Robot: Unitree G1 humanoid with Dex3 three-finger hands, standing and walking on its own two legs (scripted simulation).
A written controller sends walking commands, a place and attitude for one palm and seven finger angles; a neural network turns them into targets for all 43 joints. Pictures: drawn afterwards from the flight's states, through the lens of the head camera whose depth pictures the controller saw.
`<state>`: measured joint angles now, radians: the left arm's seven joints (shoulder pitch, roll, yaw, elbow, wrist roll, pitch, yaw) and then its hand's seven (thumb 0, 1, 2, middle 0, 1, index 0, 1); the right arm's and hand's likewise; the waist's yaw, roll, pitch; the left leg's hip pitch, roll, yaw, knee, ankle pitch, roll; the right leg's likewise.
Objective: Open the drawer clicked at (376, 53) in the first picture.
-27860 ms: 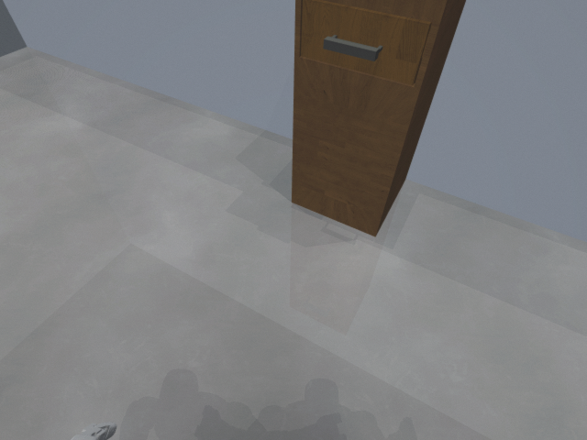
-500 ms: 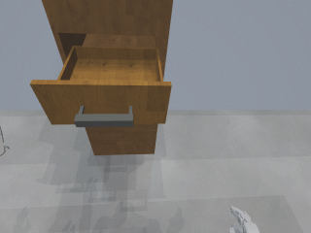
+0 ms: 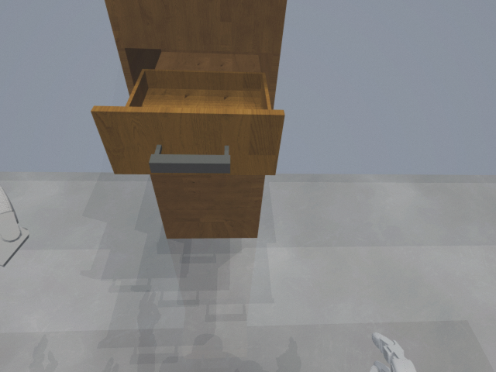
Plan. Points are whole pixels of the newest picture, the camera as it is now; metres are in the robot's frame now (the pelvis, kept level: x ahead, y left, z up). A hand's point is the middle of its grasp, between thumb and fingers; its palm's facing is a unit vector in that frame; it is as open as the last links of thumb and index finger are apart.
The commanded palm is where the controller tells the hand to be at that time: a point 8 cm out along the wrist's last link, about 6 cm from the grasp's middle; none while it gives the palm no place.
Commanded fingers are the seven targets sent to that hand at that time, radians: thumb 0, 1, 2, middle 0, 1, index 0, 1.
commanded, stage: stop stepping back and stand still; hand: left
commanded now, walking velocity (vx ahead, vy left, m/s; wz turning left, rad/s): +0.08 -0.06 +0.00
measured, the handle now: (192, 156) +0.53 +0.14 +0.05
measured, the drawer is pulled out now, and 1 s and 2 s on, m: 0.30 0.30 0.30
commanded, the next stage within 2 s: let the arm hang, fingers relaxed in 0.12 s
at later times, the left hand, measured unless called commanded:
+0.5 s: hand out of the picture +0.09 +0.16 -0.16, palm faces +0.07 -0.99 -0.15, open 7.2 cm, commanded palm none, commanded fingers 0.00 0.90 0.90 -0.20 -0.30 -0.20 -0.30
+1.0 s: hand out of the picture -0.03 +0.16 -0.16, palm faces +0.05 -0.98 -0.19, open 7.4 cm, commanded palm none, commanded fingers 0.00 0.90 0.90 -0.20 -0.30 -0.20 -0.30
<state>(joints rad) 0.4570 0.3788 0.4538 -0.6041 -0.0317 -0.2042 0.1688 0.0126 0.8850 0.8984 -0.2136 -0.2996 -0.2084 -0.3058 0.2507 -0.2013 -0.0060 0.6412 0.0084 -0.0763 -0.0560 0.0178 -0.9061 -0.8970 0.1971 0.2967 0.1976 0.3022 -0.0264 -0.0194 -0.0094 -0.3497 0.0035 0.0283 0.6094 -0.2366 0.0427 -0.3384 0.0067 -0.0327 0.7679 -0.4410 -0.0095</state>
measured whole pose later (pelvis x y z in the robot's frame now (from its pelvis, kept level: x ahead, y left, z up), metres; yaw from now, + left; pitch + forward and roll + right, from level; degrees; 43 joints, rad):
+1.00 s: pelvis +0.00 +0.00 +0.02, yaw +0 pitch -2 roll +0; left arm 0.30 0.12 0.01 1.16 0.00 0.00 0.03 0.01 0.91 0.90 -0.20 -0.30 -0.20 -0.30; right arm 0.31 -0.10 0.00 1.14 -0.01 0.02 -0.04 0.01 -0.91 -0.90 0.20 0.30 0.20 0.30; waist -0.01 0.02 0.08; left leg -0.18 0.01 0.04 0.41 -0.19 0.01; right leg -0.14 0.02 -0.07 0.39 -0.22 -0.04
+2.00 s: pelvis +0.01 -0.02 +0.02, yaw +0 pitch -2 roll +0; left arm 0.27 0.12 0.02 1.14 0.00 -0.01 0.03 0.01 0.91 0.90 -0.20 -0.30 -0.20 -0.30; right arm 0.29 -0.10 -0.01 1.14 -0.01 0.01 -0.04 0.01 -0.91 -0.90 0.19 0.30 0.19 0.30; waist -0.01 0.01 0.07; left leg -0.18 0.03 0.03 0.41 -0.20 -0.01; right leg -0.14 0.04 -0.08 0.39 -0.23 -0.06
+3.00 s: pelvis +0.02 -0.03 +0.02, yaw +0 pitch -2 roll +0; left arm 0.26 0.13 0.02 1.14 0.00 -0.01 0.03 0.01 0.91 0.90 -0.20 -0.30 -0.20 -0.30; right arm 0.27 -0.12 -0.01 1.15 -0.01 0.01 -0.04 0.01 -0.91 -0.90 0.19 0.30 0.19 0.30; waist -0.01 0.02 0.06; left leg -0.14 0.03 0.02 0.38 -0.20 -0.02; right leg -0.10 0.05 -0.08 0.36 -0.23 -0.07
